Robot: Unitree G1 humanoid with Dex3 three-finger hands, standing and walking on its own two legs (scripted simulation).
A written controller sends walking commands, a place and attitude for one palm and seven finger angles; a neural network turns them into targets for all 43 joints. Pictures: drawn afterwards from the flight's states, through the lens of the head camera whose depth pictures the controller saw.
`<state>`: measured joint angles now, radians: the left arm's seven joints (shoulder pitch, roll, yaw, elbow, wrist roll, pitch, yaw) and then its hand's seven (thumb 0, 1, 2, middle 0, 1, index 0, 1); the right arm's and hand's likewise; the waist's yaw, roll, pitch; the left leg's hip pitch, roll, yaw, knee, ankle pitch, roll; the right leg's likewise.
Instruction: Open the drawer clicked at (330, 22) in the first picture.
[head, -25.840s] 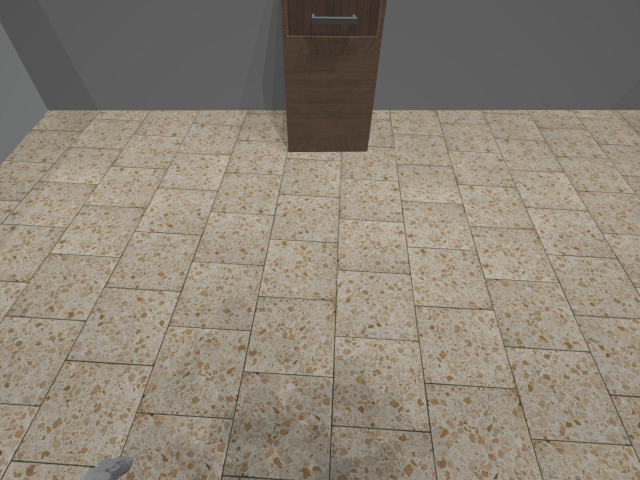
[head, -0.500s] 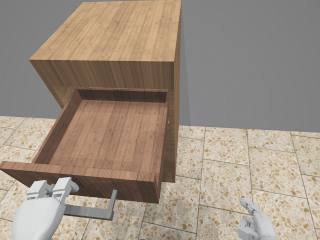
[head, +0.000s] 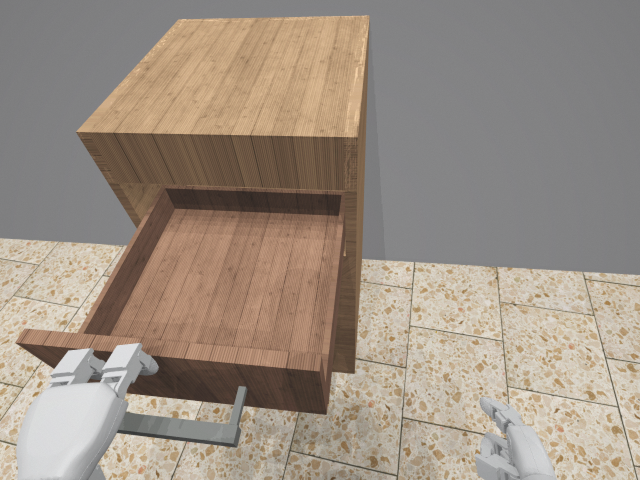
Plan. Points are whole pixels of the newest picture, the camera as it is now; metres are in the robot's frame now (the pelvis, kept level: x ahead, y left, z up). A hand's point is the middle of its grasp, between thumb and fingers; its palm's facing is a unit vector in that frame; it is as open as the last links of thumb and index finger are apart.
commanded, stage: lift the hand off the handle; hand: left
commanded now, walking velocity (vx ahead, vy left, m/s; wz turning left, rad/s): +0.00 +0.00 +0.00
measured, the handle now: (172, 408) +0.21 +0.23 -0.04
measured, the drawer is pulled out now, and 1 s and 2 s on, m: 0.30 0.30 0.30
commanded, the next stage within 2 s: draw the hand back to the body in 0.96 s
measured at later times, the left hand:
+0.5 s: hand (92, 422) +0.16 +0.25 +0.08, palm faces +0.04 -0.08 -1.00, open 13.9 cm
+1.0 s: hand (68, 417) +0.16 +0.26 +0.11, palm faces +0.02 -0.10 -1.00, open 13.9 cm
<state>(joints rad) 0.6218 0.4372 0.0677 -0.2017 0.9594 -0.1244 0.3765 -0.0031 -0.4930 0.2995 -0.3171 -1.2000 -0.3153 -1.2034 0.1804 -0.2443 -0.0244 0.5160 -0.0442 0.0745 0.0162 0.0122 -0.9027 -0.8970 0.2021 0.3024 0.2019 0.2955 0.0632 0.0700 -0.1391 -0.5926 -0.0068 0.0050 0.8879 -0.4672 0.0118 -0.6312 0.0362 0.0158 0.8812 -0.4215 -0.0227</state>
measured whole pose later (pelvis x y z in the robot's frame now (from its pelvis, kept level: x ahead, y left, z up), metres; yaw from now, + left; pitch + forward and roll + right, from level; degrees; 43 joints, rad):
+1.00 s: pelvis +0.01 +0.01 +0.02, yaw -1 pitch +5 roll -1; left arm 0.71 0.49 0.11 -0.45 0.87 -0.06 0.23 0.00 -0.49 0.30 -0.32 -1.20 -0.31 -1.20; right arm 0.19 -0.26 -0.01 0.48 -0.01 0.09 0.01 0.01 -0.90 -0.90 0.20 0.30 0.20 0.30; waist 0.10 0.09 -0.10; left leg -0.40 -0.01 0.01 0.71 -0.40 0.02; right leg -0.43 0.03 0.03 0.69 -0.35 -0.01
